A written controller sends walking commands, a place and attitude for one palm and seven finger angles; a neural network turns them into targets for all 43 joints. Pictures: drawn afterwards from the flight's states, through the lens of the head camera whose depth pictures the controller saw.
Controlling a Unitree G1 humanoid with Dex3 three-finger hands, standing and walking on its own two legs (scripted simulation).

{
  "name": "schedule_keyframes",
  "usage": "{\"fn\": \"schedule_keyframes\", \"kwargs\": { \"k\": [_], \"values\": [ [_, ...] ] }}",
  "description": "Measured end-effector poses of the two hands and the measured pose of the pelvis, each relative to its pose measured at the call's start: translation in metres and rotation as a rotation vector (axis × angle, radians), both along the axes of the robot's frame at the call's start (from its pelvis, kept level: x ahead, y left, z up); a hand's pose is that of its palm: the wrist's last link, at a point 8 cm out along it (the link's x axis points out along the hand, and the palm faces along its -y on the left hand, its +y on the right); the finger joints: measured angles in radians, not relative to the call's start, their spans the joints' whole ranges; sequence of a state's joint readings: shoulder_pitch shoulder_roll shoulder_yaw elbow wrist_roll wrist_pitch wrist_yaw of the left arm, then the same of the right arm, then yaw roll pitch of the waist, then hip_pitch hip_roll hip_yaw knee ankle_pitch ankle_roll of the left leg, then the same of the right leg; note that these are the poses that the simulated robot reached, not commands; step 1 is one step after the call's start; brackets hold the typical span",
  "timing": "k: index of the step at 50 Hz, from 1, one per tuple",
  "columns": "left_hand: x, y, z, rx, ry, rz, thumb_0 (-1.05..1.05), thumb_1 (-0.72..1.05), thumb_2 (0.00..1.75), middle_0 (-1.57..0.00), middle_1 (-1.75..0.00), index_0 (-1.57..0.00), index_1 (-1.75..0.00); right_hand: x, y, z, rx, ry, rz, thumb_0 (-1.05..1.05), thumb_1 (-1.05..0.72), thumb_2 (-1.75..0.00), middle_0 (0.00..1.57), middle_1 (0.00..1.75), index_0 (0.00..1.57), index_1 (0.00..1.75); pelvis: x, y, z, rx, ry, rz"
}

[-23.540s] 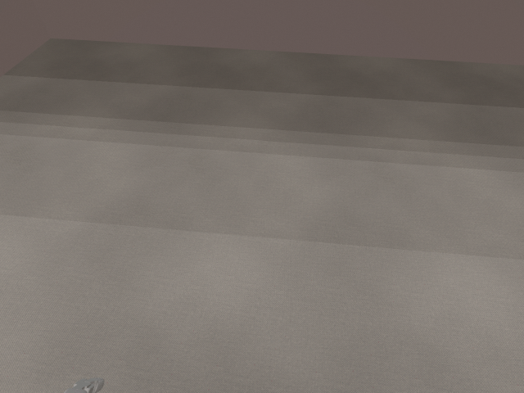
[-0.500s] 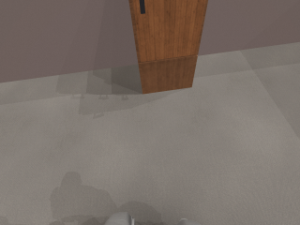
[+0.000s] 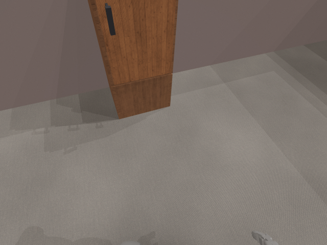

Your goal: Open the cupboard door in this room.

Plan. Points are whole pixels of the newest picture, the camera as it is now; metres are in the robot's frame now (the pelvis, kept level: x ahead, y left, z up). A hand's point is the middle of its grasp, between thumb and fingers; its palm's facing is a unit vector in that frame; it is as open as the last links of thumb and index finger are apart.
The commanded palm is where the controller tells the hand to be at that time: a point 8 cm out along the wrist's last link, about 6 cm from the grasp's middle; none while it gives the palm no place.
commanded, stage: walk to a spot facing it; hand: left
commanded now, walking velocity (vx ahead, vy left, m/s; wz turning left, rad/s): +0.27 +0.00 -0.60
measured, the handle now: (109, 19) +1.02 +0.39 +0.02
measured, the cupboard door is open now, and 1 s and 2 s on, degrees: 0 0 0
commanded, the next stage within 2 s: turn to face it in 1.54 s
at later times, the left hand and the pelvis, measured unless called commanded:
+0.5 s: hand (115, 202) +0.25 +0.18 -0.18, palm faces -0.36 -0.93 -0.12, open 7.4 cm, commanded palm none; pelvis +0.10 +0.04 +0.00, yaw -21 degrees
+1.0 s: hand (155, 160) +0.40 +0.08 -0.17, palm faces -0.54 -0.81 -0.24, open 7.4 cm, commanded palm none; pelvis +0.26 -0.07 +0.00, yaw -37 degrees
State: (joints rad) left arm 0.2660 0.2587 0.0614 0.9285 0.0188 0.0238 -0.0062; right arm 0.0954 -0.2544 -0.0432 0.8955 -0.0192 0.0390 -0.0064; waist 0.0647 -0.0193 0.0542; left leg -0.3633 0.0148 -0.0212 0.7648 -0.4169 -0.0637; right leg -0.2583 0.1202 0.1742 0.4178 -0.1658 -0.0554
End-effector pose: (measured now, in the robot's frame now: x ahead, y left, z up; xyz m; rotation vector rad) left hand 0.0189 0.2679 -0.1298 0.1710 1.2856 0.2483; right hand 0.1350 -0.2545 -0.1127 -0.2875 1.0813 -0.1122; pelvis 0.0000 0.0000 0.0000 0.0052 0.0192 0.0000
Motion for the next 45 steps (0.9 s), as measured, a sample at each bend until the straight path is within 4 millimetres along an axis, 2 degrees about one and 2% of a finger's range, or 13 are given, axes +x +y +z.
{"fn": "schedule_keyframes", "kwargs": {
  "k": [4, 6, 11, 15, 18, 22, 26, 29, 33, 36, 38, 40, 45],
  "values": [
    [0.018, 0.026, -0.015, -0.025, -0.003, -0.046, 0.0, 0.9, 0.9, -0.2, -0.3, -0.2, -0.3, -0.011, 0.02, 0.004, -0.022, -0.041, -0.041, 0.01, -0.91, -0.9, 0.2, 0.3, 0.2, 0.3, 0.006, 0.025, -0.007, -0.027, 0.001, -0.045],
    [0.033, 0.035, -0.017, -0.038, 0.003, -0.08, 0.0, 0.9, 0.9, -0.2, -0.3, -0.2, -0.3, -0.026, 0.028, 0.008, -0.03, -0.037, -0.077, 0.01, -0.91, -0.9, 0.21, 0.3, 0.2, 0.3, 0.009, 0.035, -0.006, -0.029, -0.013, -0.08],
    [0.086, 0.046, -0.01, -0.071, -0.023, -0.186, 0.01, 0.9, 0.9, -0.2, -0.3, -0.2, -0.3, -0.081, 0.043, 0.015, -0.043, 0.062, -0.2, 0.01, -0.91, -0.9, 0.21, 0.3, 0.2, 0.3, 0.028, 0.052, 0.006, -0.063, -0.022, -0.152],
    [0.131, 0.042, -0.011, -0.083, -0.043, -0.256, 0.01, 0.9, 0.9, -0.2, -0.3, -0.2, -0.3, -0.127, 0.059, 0.014, -0.039, 0.169, -0.318, 0.01, -0.91, -0.9, 0.21, 0.3, 0.2, 0.3, 0.046, 0.057, 0.007, -0.071, -0.021, -0.21],
    [0.163, 0.03, -0.016, -0.098, -0.039, -0.306, 0.0, 0.91, 0.9, -0.2, -0.3, -0.2, -0.3, -0.159, 0.075, 0.01, -0.02, 0.255, -0.41, 0.01, -0.91, -0.9, 0.2, 0.3, 0.2, 0.3, 0.06, 0.056, 0.005, -0.07, -0.02, -0.255],
    [0.206, -0.001, -0.023, -0.128, -0.024, -0.39, 0.0, 0.91, 0.9, -0.2, -0.3, -0.2, -0.3, -0.193, 0.099, 0.006, 0.025, 0.365, -0.529, 0.01, -0.91, -0.9, 0.2, 0.3, 0.2, 0.3, 0.08, 0.049, 0.001, -0.063, -0.017, -0.317],
    [0.254, -0.047, -0.029, -0.161, -0.024, -0.498, 0.01, 0.91, 0.9, -0.2, -0.3, -0.2, -0.3, -0.214, 0.123, 0.001, 0.089, 0.463, -0.637, 0.01, -0.91, -0.9, 0.2, 0.3, 0.2, 0.3, 0.102, 0.036, -0.005, -0.055, -0.011, -0.373],
    [0.298, -0.09, -0.032, -0.182, -0.05, -0.588, 0.01, 0.91, 0.9, -0.2, -0.3, -0.2, -0.3, -0.22, 0.137, -0.003, 0.144, 0.528, -0.71, 0.01, -0.91, -0.9, 0.2, 0.3, 0.2, 0.3, 0.12, 0.022, -0.011, -0.048, -0.004, -0.414],
    [0.356, -0.149, -0.035, -0.194, -0.14, -0.687, 0.01, 0.91, 0.9, -0.2, -0.3, -0.2, -0.3, -0.213, 0.139, -0.016, 0.216, 0.586, -0.793, 0.01, -0.91, -0.9, 0.21, 0.3, 0.2, 0.3, 0.147, -0.006, -0.025, -0.036, -0.003, -0.47],
    [0.382, -0.173, -0.036, -0.181, -0.2, -0.709, 0.0, 0.91, 0.9, -0.2, -0.3, -0.2, -0.3, -0.187, 0.117, -0.032, 0.245, 0.564, -0.823, 0.01, -0.91, -0.9, 0.21, 0.3, 0.2, 0.3, 0.164, -0.026, -0.033, -0.032, -0.02, -0.504],
    [0.389, -0.176, -0.032, -0.158, -0.186, -0.709, 0.0, 0.9, 0.9, -0.2, -0.3, -0.2, -0.3, -0.155, 0.089, -0.038, 0.229, 0.482, -0.821, 0.01, -0.91, -0.9, 0.21, 0.3, 0.2, 0.3, 0.174, -0.035, -0.028, -0.032, -0.032, -0.523],
    [0.391, -0.173, -0.026, -0.122, -0.149, -0.712, 0.0, 0.9, 0.9, -0.2, -0.3, -0.2, -0.3, -0.113, 0.056, -0.041, 0.2, 0.369, -0.801, 0.01, -0.91, -0.9, 0.21, 0.3, 0.2, 0.3, 0.185, -0.042, -0.022, -0.026, -0.033, -0.551],
    [0.393, -0.16, -0.011, -0.052, -0.046, -0.719, 0.0, 0.9, 0.9, -0.2, -0.3, -0.2, -0.3, -0.006, -0.022, -0.032, 0.128, 0.081, -0.741, 0.01, -0.91, -0.9, 0.2, 0.3, 0.2, 0.3, 0.218, -0.055, -0.009, -0.008, -0.019, -0.606]
  ]
}}
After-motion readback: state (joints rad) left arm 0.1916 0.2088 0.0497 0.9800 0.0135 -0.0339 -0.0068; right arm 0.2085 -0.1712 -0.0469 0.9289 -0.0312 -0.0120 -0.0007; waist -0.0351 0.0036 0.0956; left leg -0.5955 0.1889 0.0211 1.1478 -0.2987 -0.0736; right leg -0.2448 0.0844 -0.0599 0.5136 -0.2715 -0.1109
